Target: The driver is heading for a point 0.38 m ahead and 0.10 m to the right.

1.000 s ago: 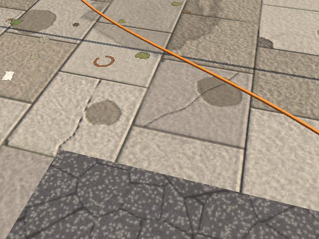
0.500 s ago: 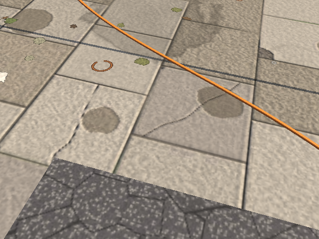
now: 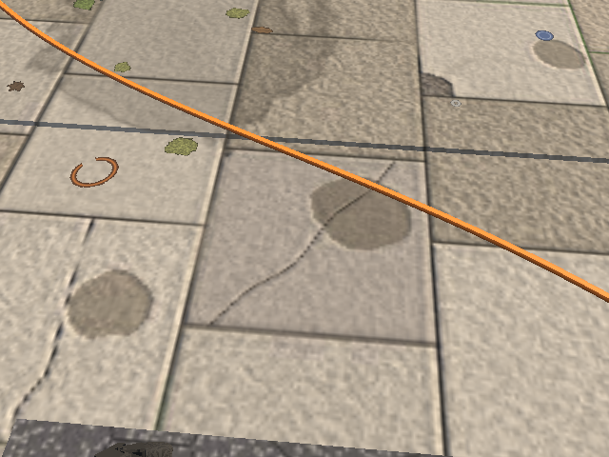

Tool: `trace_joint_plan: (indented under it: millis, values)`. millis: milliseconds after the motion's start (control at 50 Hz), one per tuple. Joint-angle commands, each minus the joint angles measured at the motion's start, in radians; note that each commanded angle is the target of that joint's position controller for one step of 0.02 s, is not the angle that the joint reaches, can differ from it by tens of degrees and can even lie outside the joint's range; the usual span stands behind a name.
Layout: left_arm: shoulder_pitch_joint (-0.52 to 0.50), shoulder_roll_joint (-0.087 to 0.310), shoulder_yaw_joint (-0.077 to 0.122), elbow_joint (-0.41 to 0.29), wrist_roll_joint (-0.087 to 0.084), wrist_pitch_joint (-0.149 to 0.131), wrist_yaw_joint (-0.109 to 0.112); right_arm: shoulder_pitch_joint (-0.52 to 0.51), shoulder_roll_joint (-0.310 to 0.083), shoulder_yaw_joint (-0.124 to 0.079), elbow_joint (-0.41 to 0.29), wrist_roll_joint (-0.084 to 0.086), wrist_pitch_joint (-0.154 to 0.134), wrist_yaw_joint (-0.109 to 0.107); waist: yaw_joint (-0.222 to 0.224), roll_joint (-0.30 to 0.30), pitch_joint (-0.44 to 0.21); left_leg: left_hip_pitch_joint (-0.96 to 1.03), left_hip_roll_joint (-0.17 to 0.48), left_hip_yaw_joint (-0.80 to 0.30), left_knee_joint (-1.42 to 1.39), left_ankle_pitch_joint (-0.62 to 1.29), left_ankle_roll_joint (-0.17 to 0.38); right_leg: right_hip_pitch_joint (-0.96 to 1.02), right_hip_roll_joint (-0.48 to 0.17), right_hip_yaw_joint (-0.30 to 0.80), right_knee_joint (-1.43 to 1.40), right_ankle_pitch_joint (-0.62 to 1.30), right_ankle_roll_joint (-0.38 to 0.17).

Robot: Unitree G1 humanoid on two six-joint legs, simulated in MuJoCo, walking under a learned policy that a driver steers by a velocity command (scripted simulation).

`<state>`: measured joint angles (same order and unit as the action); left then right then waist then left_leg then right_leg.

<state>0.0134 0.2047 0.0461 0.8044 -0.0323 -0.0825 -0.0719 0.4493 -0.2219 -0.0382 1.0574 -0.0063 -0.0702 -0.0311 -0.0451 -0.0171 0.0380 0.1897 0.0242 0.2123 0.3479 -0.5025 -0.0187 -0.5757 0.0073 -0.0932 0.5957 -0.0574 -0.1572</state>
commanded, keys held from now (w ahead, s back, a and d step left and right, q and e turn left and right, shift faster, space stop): w+e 0.28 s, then no key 0.72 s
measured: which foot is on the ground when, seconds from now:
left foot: down 0.00-0.02, up 0.04-0.46, down 0.48-1.00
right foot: down 0.00-0.50, up 0.52-0.78, down 0.80-1.00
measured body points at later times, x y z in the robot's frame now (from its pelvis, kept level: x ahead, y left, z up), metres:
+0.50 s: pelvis +0.28 +0.00 +0.01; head +0.32 -0.01 +0.46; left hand +0.40 +0.27 -0.11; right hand +0.44 -0.28 -0.07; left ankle +0.44 +0.07 -0.71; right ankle +0.16 -0.08 -0.70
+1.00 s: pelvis +0.37 -0.02 +0.02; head +0.37 -0.03 +0.47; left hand +0.52 +0.20 -0.10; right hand +0.40 -0.29 -0.11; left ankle +0.44 +0.08 -0.71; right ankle +0.32 -0.15 -0.71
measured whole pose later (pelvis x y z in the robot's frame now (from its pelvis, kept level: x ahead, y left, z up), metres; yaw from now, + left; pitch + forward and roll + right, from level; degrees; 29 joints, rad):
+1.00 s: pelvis +0.37 -0.02 +0.02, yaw -16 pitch +0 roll +1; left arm 0.26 0.21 0.04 0.84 0.01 -0.02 0.03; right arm 0.19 -0.22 -0.03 0.87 -0.01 -0.03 -0.01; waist -0.01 0.01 0.00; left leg -0.33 -0.01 0.03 0.54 -0.21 0.01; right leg -0.26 -0.02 0.04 0.59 -0.33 0.02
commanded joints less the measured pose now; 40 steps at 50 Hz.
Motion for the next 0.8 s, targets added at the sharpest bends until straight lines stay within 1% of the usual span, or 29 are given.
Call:
trace_joint_plan:
  millis: [20, 40, 60, 80, 100, 120, 140, 180, 240, 280, 300, 340, 380, 420, 440, 460, 480, 500, 520, 540, 560, 580, 600, 620, 660, 700, 740, 780, 800]
  values:
    - [0.404, 0.298, 0.107, 0.026, 0.006, 0.011, 0.028, -0.037, -0.159, -0.019, -0.114, -0.016, -0.014, -0.004, 0.228, -0.035, -0.27, -0.469, 0.127, -0.009, 0.801, 0.796, 0.043, 0.741, -0.128, 0.316, -0.029, -0.038, -0.126]
    - [0.383, 0.329, 0.105, 0.002, 0.02, 0.005, 0.026, 0.062, -0.027, 0.021, -0.148, 0.004, -0.057, 0.023, 0.118, -0.231, -0.433, -0.834, -0.096, -0.194, 1.147, -0.039, 0.006, 1.019, -0.376, 0.945, -0.228, -0.213, -0.338]
    - [0.389, 0.243, 0.084, 0.015, 0.027, 0.002, 0.029, -0.078, -0.129, -0.005, -0.181, 0.037, -0.101, 0.036, 0.174, -0.117, -0.397, -0.933, -0.037, -0.357, 1.19, 0.001, 0.049, 0.986, -0.329, 0.91, -0.307, -0.23, -0.26]
    - [0.333, 0.194, 0.071, 0.009, 0.022, -0.005, 0.032, -0.157, -0.157, -0.012, -0.219, 0.059, -0.114, 0.037, 0.151, -0.081, -0.255, -0.977, 0.009, -0.336, 1.134, 0.075, 0.072, 0.852, -0.295, 0.736, -0.309, -0.167, -0.21]
    - [0.242, 0.169, 0.06, -0.014, 0.017, -0.013, 0.026, -0.184, -0.154, -0.015, -0.222, 0.045, -0.114, 0.027, 0.093, 0.056, -0.16, -0.931, 0.054, -0.325, 1.042, 0.137, 0.072, 0.661, -0.249, 0.613, -0.328, -0.049, -0.179]
    - [0.177, 0.144, 0.051, -0.035, 0.022, -0.018, 0.025, -0.177, -0.164, -0.029, -0.218, 0.028, -0.101, 0.018, 0.049, 0.083, -0.122, -0.86, 0.086, -0.318, 0.963, 0.166, 0.063, 0.524, -0.212, 0.522, -0.341, 0.034, -0.161]
    - [0.149, 0.138, 0.046, -0.048, 0.028, -0.017, 0.027, -0.151, -0.16, -0.034, -0.223, 0.02, -0.082, 0.017, 0.016, 0.063, -0.102, -0.796, 0.107, -0.322, 0.925, 0.175, 0.052, 0.426, -0.185, 0.477, -0.364, 0.061, -0.158]
    - [0.157, 0.157, 0.049, -0.049, 0.02, -0.018, 0.037, -0.146, -0.134, -0.036, -0.244, 0.003, -0.055, 0.013, -0.006, 0.028, -0.071, -0.759, 0.119, -0.297, 0.821, 0.188, 0.018, 0.314, -0.16, 0.417, -0.394, 0.104, -0.164]
    - [0.215, 0.2, 0.06, -0.049, 0.019, -0.018, 0.062, -0.272, -0.125, -0.033, -0.3, -0.015, -0.041, 0.003, 0.025, -0.009, -0.032, -0.783, 0.098, -0.263, 0.608, 0.351, -0.03, 0.243, -0.117, 0.35, -0.411, 0.115, -0.15]
    - [0.256, 0.206, 0.062, -0.048, 0.011, -0.011, 0.071, -0.363, -0.111, -0.028, -0.327, -0.011, -0.044, 0.003, 0.064, -0.027, -0.025, -0.771, 0.063, -0.259, 0.421, 0.492, -0.033, 0.252, -0.082, 0.326, -0.392, 0.052, -0.112]
    - [0.266, 0.204, 0.061, -0.047, 0.01, -0.006, 0.075, -0.396, -0.103, -0.023, -0.336, -0.009, -0.047, 0.006, 0.077, -0.04, -0.019, -0.747, 0.04, -0.248, 0.327, 0.552, -0.03, 0.256, -0.069, 0.302, -0.368, 0.089, -0.091]
    - [0.311, 0.202, 0.059, -0.032, 0.013, 0.003, 0.079, -0.442, -0.099, -0.02, -0.353, -0.006, -0.055, 0.016, 0.11, -0.066, -0.04, -0.692, -0.004, -0.219, 0.231, 0.649, -0.026, 0.282, -0.069, 0.29, -0.314, 0.184, -0.061]
    - [0.343, 0.189, 0.052, -0.019, 0.012, 0.013, 0.084, -0.461, -0.113, -0.022, -0.369, -0.003, -0.062, 0.028, 0.121, -0.084, -0.062, -0.68, -0.02, -0.229, 0.185, 0.656, -0.009, 0.351, -0.093, 0.322, -0.245, 0.215, -0.042]
    - [0.342, 0.178, 0.047, -0.021, 0.019, 0.023, 0.092, -0.447, -0.143, -0.032, -0.374, -0.009, -0.068, 0.037, 0.105, -0.095, -0.088, -0.671, -0.029, -0.244, 0.138, 0.592, 0.023, 0.444, -0.124, 0.375, -0.157, 0.251, -0.022]
    - [0.325, 0.174, 0.045, -0.027, 0.022, 0.027, 0.096, -0.417, -0.152, -0.035, -0.368, -0.014, -0.074, 0.039, 0.084, -0.103, -0.103, -0.638, -0.031, -0.242, 0.109, 0.58, 0.044, 0.474, -0.126, 0.392, -0.105, 0.283, -0.009]
    - [0.297, 0.165, 0.041, -0.038, 0.023, 0.029, 0.099, -0.355, -0.158, -0.039, -0.353, -0.023, -0.082, 0.04, 0.042, -0.098, -0.126, -0.548, -0.028, -0.226, 0.041, 0.662, 0.069, 0.479, -0.094, 0.38, -0.027, 0.328, 0.017]
    - [0.29, 0.133, 0.029, -0.059, 0.033, 0.024, 0.098, -0.274, -0.203, -0.046, -0.347, -0.044, -0.09, 0.037, 0.014, -0.052, -0.219, -0.353, 0.075, -0.295, 0.086, 0.974, 0.115, 0.414, -0.036, 0.35, 0.127, 0.249, 0.058]
    - [0.422, 0.1, 0.016, -0.052, 0.031, 0.015, 0.096, -0.187, -0.255, -0.054, -0.345, -0.065, -0.082, 0.033, 0.031, 0.144, -0.362, -0.017, 0.31, -0.521, 0.17, 1.335, 0.281, 0.172, 0.065, 0.291, 0.42, -0.158, 0.125]
    - [0.509, 0.129, 0.011, -0.038, 0.021, 0.013, 0.087, -0.128, -0.202, -0.048, -0.317, -0.031, -0.06, 0.039, 0.027, 0.304, -0.495, 0.1, 0.439, -0.733, 0.148, 1.276, 0.39, 0.042, 0.093, 0.273, 0.601, -0.65, 0.164]
    - [0.471, 0.21, 0.031, -0.03, 0.007, 0.027, 0.083, -0.155, -0.17, -0.039, -0.331, -0.003, -0.042, 0.043, 0.013, 0.186, -0.43, 0.018, 0.404, -0.741, 0.108, 0.964, 0.36, -0.019, 0.048, 0.307, 0.693, -0.63, 0.178]
    - [0.374, 0.216, 0.036, -0.045, 0.006, 0.048, 0.087, -0.218, -0.151, -0.031, -0.344, 0.001, -0.026, 0.041, 0.01, 0.103, -0.309, -0.101, 0.352, -0.666, 0.07, 0.761, 0.309, -0.06, 0.02, 0.266, 0.722, -0.572, 0.195]
    - [0.325, 0.197, 0.035, -0.053, 0.014, 0.07, 0.092, -0.284, -0.12, -0.014, -0.349, -0.006, -0.016, 0.042, 0.031, 0.061, -0.215, -0.253, 0.304, -0.594, 0.021, 0.628, 0.282, -0.047, -0.015, 0.239, 0.656, -0.521, 0.202]
    - [0.31, 0.177, 0.035, -0.057, 0.022, 0.09, 0.099, -0.34, -0.103, -0.004, -0.353, -0.014, -0.01, 0.044, 0.063, 0.073, -0.156, -0.389, 0.259, -0.533, -0.026, 0.54, 0.254, 0.02, -0.055, 0.225, 0.553, -0.483, 0.204]
    - [0.329, 0.141, 0.026, -0.051, 0.025, 0.103, 0.102, -0.375, -0.121, -0.009, -0.348, -0.022, -0.002, 0.047, 0.087, 0.115, -0.119, -0.506, 0.199, -0.452, -0.063, 0.51, 0.229, 0.114, -0.054, 0.18, 0.44, -0.447, 0.207]
    - [0.352, 0.097, 0.013, -0.035, 0.032, 0.103, 0.108, -0.377, -0.135, -0.018, -0.336, -0.027, 0.005, 0.045, 0.087, 0.169, -0.13, -0.561, 0.15, -0.36, -0.07, 0.587, 0.231, 0.236, -0.037, 0.129, 0.28, -0.404, 0.212]
    - [0.342, 0.099, 0.012, -0.029, 0.032, 0.095, 0.109, -0.347, -0.138, -0.02, -0.32, -0.018, 0.008, 0.039, 0.074, 0.165, -0.183, -0.507, 0.168, -0.365, -0.053, 0.585, 0.244, 0.288, -0.038, 0.127, 0.163, -0.314, 0.205]
    - [0.336, 0.105, 0.016, -0.021, 0.033, 0.095, 0.107, -0.351, -0.135, -0.017, -0.313, -0.003, 0.018, 0.034, 0.084, 0.148, -0.192, -0.511, 0.169, -0.367, -0.042, 0.417, 0.228, 0.363, -0.03, 0.111, 0.022, -0.192, 0.188]
    - [0.303, 0.113, 0.018, -0.029, 0.051, 0.099, 0.104, -0.327, -0.107, -0.004, -0.298, 0.001, 0.024, 0.034, 0.084, 0.125, -0.144, -0.579, 0.13, -0.361, -0.047, 0.15, 0.156, 0.438, -0.036, 0.121, -0.105, -0.109, 0.154]
    - [0.287, 0.144, 0.021, -0.046, 0.062, 0.099, 0.108, -0.309, -0.088, 0.004, -0.29, -0.007, 0.022, 0.036, 0.075, 0.086, -0.117, -0.62, 0.101, -0.346, -0.023, 0.04, 0.103, 0.455, -0.101, 0.195, -0.137, -0.102, 0.125]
